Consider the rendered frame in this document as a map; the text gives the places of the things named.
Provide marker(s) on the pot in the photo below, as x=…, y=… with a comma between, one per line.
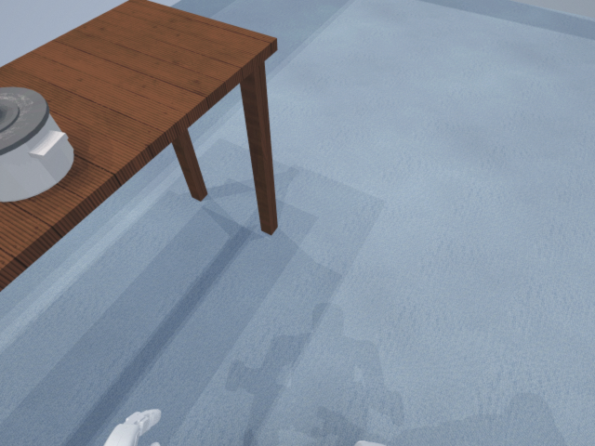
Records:
x=36, y=165

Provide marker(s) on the left robot hand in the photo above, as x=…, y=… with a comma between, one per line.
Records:
x=127, y=434

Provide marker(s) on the table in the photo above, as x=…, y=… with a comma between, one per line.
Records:
x=123, y=86

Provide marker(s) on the lid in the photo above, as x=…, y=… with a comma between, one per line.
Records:
x=23, y=113

